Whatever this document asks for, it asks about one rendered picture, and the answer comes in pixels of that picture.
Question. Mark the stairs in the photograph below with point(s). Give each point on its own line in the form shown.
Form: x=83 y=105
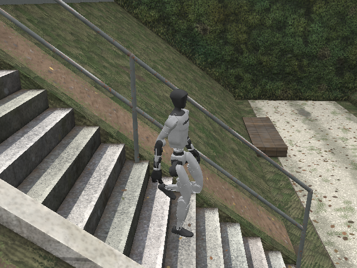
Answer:
x=91 y=184

